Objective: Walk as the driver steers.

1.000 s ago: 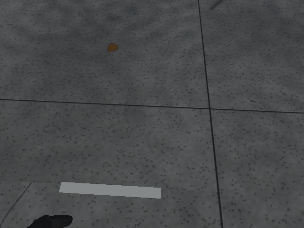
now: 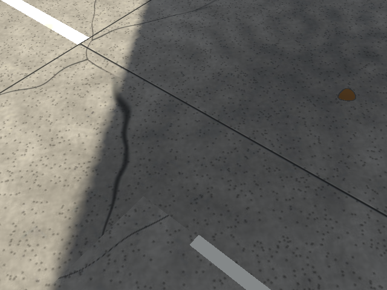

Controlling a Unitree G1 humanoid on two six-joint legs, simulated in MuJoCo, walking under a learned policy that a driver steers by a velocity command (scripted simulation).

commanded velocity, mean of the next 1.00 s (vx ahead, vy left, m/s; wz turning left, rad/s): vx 0.04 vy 0.00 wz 0.42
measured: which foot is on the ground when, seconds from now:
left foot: up 0.00-0.34, down 0.36-0.82, up 0.84-1.00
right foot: down 0.00-0.36, up 0.38-0.78, down 0.80-1.00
